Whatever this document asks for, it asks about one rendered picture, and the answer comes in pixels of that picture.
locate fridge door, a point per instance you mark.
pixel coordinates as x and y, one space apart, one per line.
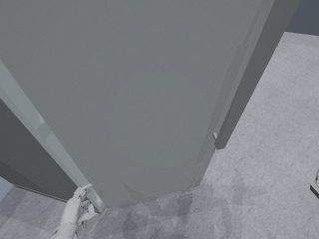
132 89

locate handle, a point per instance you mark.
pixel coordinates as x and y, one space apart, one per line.
275 25

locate left robot hand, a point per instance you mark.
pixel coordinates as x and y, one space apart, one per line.
74 209

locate left robot forearm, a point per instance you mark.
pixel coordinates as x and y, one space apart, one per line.
66 231

